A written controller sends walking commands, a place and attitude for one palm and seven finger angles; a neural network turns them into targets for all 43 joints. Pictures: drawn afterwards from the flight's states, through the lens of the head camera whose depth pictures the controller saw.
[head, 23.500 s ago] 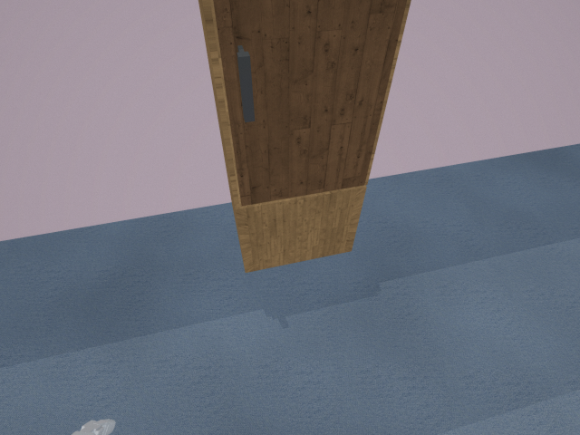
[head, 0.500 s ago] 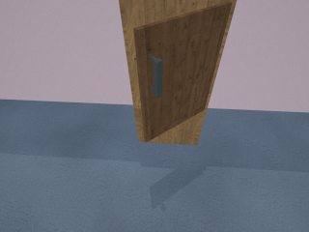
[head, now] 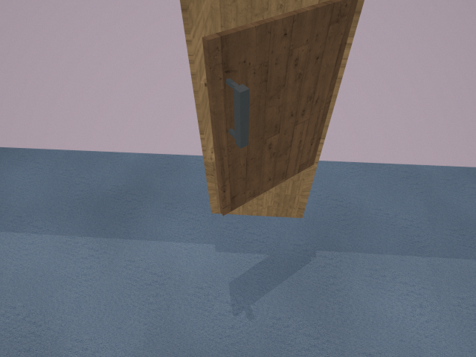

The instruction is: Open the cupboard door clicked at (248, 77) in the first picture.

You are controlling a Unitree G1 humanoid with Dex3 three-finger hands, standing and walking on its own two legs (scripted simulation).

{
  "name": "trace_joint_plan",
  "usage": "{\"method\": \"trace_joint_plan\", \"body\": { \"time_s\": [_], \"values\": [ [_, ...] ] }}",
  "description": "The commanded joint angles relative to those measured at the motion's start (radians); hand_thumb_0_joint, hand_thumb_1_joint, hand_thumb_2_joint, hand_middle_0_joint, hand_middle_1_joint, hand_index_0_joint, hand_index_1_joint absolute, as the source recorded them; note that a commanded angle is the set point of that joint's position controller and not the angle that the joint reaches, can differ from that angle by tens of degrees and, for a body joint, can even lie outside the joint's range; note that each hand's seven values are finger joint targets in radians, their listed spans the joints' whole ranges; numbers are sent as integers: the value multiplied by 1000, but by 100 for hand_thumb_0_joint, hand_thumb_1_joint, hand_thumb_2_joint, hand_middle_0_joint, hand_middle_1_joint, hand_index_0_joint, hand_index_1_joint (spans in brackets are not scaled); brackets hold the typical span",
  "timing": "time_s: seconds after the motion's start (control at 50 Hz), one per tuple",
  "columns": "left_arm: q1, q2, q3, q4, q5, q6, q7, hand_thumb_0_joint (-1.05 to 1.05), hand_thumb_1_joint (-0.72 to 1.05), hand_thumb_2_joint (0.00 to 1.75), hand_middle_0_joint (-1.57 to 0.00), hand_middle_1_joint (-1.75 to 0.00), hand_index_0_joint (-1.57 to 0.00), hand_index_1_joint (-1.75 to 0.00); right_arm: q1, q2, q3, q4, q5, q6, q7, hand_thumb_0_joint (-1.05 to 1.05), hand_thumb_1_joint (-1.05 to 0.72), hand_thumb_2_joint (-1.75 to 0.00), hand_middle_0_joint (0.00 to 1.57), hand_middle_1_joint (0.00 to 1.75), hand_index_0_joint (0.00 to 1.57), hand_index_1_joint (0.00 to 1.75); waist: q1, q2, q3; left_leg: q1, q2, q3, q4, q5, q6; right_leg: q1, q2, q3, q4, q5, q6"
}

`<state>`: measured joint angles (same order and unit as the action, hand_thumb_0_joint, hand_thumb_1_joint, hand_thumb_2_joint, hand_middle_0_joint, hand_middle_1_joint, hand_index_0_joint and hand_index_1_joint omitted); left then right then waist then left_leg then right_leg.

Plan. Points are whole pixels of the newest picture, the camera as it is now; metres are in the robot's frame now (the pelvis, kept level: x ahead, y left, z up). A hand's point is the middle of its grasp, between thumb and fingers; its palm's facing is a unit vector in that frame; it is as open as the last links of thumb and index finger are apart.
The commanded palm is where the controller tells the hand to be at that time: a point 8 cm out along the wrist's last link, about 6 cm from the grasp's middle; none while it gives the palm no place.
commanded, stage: look to check the result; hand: left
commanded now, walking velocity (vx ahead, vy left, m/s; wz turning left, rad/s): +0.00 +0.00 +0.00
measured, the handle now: (236, 114) +0.61 +0.04 +0.07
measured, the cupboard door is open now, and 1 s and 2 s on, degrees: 38 38 38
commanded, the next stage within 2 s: walk to a spot facing it in 0.32 s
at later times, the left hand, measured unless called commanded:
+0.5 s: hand out of the picture +0.01 +0.16 -0.17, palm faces +0.05 -0.98 -0.19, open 7.3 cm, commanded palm none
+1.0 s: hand out of the picture +0.11 +0.16 -0.17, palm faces -0.14 -0.94 -0.31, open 7.3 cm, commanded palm none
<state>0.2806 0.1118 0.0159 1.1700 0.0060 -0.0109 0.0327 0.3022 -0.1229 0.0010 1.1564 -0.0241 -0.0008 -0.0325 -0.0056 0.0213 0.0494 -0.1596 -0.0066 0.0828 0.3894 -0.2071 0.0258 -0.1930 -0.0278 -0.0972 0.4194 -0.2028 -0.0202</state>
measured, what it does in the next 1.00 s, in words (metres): lifts its left foot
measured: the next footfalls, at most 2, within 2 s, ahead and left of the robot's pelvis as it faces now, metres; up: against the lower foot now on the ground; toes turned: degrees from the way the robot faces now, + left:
left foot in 1.42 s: +0.13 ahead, +0.10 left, +0.00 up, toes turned -32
right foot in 1.72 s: -0.02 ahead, -0.15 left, +0.00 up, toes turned -43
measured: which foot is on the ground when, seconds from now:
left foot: down 0.00-0.90, up 0.92-1.00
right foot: down 0.00-1.00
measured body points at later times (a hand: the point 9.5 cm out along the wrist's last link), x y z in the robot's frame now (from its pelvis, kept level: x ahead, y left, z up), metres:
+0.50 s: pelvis +0.01 -0.01 +0.00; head +0.02 -0.02 +0.45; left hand +0.01 +0.21 -0.16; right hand +0.00 -0.22 -0.17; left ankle +0.00 +0.10 -0.74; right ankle +0.02 -0.10 -0.74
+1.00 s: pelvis +0.00 -0.04 -0.02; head +0.04 -0.08 +0.43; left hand +0.11 +0.21 -0.14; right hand +0.00 -0.30 -0.19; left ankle -0.01 +0.11 -0.69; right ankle +0.00 -0.11 -0.74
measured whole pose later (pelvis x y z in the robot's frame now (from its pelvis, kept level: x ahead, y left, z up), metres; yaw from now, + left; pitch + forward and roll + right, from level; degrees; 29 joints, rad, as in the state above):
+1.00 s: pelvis +0.00 -0.04 -0.02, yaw -14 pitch +0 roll +2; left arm 0.18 0.19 0.09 0.96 0.02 0.02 0.01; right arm 0.16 -0.23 -0.07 0.99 -0.02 0.06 -0.03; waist 0.02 0.04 0.12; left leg -0.39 0.06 0.08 1.00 -0.49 -0.04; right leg -0.32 0.04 0.00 0.64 -0.32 -0.08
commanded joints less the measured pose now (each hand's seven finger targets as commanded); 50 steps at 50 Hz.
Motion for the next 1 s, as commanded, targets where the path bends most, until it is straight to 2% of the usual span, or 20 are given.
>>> {"method": "trace_joint_plan", "body": {
  "time_s": [0.0,0.16,0.28,0.42,0.5,0.6,0.66,0.7,0.72,0.74,0.76,0.78,0.82,0.84,0.86,0.88,0.9,0.92,0.94,0.98],
  "values": [
    [64,106,15,-16,4,-9,7,0,90,90,-20,-30,-20,-30,68,-76,-9,-18,4,-3,-4,0,-90,-90,20,30,20,30,-5,-23,47,-45,106,-109,-90,19,6,-15,-91,111,-97,8,-23],
    [62,107,15,-19,3,-14,8,0,90,90,-20,-30,-20,-30,58,-79,-10,-14,5,-6,-4,0,-90,-90,20,30,20,30,-6,-12,29,-25,108,-104,-84,61,4,2,-94,112,-103,46,-24],
    [61,114,15,-21,3,-16,8,0,90,90,-20,-30,-20,-30,49,-83,-11,-15,6,-4,-4,0,-90,-90,20,30,20,30,-4,-33,28,-16,107,-99,-79,66,4,6,-94,112,-111,52,-23],
    [52,118,13,-23,2,-17,7,0,90,90,-20,-30,-20,-30,44,-85,-8,-9,4,-5,-4,0,-90,-90,20,30,20,30,-5,-12,30,-11,110,-100,-86,79,1,15,-96,115,-115,70,-25],
    [35,135,37,-41,6,3,4,0,90,90,-20,-30,-20,-30,41,-99,-25,-23,3,11,-14,0,-90,-90,20,30,20,30,-9,-20,33,-4,128,-59,-26,52,-4,-36,-96,150,-72,118,-34],
    [-8,168,72,-104,15,30,-11,0,90,90,-20,-30,-20,-30,14,-133,-56,-83,2,25,-19,0,-90,-90,20,30,20,30,-11,-38,27,-35,152,-31,19,-58,2,-111,-84,207,-17,79,-50],
    [-25,165,82,-141,17,36,-19,0,90,90,-20,-30,-20,-30,-2,-161,-70,-120,0,21,-22,0,-90,-90,20,30,20,30,-10,12,7,-15,202,-62,-3,-70,21,-160,-44,204,59,88,-42],
    [-37,157,85,-167,20,41,-25,0,90,90,-20,-30,-20,-30,-4,-193,-81,-139,-2,17,-23,0,-90,-90,20,30,20,30,-7,78,-9,-1,276,-116,-51,-67,57,-197,0,160,175,60,-24],
    [-42,147,87,-179,21,45,-30,0,90,90,-20,-30,-20,-30,-7,-213,-87,-149,-6,14,-24,0,-90,-90,20,30,20,30,-4,130,-10,-9,334,-152,-86,-43,88,-211,25,128,279,-33,-15],
    [-51,141,89,-193,21,50,-33,0,90,90,-20,-30,-20,-30,-14,-223,-91,-159,-9,10,-25,0,-90,-90,20,30,20,30,-3,167,-13,4,389,-175,-113,20,128,-243,29,94,398,-189,-4],
    [-74,139,92,-209,22,55,-36,0,90,90,-20,-30,-20,-30,-15,-229,-91,-169,-14,8,-24,0,-90,-90,20,30,20,30,-10,174,7,-7,421,-182,-122,71,155,-267,16,89,470,-279,3],
    [-78,131,91,-218,22,54,-38,0,90,90,-20,-30,-20,-30,-34,-226,-92,-180,-15,6,-23,0,-90,-90,20,30,20,30,2,139,7,-2,426,-158,-96,122,159,-267,-2,100,476,-293,2],
    [-42,126,90,-220,20,48,-44,0,90,90,-20,-30,-20,-30,-75,-240,-92,-200,-19,6,-20,0,-90,-90,20,30,20,30,30,86,2,-35,387,-56,1,238,112,-162,-6,71,345,-232,4],
    [2,135,93,-213,19,44,-44,0,90,90,-20,-30,-20,-30,-91,-247,-93,-209,-15,9,-19,0,-90,-90,20,30,20,30,50,56,-13,-46,345,-5,82,238,75,-95,2,61,233,-130,3],
    [46,178,101,-203,22,37,-40,0,90,90,-20,-30,-20,-30,-113,-241,-95,-224,-6,16,-16,0,-90,-90,20,30,20,30,73,-58,-6,-116,259,57,231,125,13,-17,-24,154,63,106,-20],
    [64,296,123,-208,34,23,-22,0,90,90,-20,-30,-20,-30,-105,-172,-87,-261,11,21,-7,0,-90,-90,20,30,20,30,68,-355,-36,-319,98,147,451,-252,-64,97,-272,521,-89,320,-111],
    [98,340,123,-207,14,26,-17,0,90,90,-20,-30,-20,-30,-150,-185,-85,-275,12,34,-1,0,-90,-90,20,30,20,30,103,-294,-12,-352,49,23,648,-441,-66,41,-337,621,-143,290,-208],
    [63,310,124,-216,15,28,-7,0,90,90,-20,-30,-20,-30,-197,-181,-90,-276,10,40,-1,0,-90,-90,20,30,20,30,84,-237,12,-409,58,-70,747,-384,-58,21,-285,642,-143,191,-209],
    [6,291,121,-231,15,28,-2,0,90,90,-20,-30,-20,-30,-204,-184,-90,-282,9,40,0,0,-90,-90,20,30,20,30,55,-200,21,-448,72,-109,778,-315,-62,34,-255,610,-119,177,-202],
    [-24,263,115,-252,14,21,3,0,90,90,-20,-30,-20,-30,-185,-176,-85,-279,10,34,4,0,-90,-90,20,30,20,30,34,-147,-79,-417,76,-115,754,-236,-74,108,-204,526,-74,279,-179]
  ]
}}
